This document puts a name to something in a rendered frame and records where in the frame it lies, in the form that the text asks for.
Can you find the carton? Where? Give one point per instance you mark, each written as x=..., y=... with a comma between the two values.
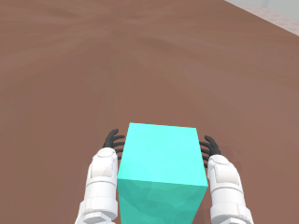
x=162, y=177

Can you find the right robot forearm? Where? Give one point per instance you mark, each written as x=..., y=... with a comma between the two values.
x=228, y=203

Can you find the left robot forearm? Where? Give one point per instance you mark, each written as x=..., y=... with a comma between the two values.
x=99, y=202

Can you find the robot right hand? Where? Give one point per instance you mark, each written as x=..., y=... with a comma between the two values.
x=213, y=149

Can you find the robot left hand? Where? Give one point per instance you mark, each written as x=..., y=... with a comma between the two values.
x=111, y=138

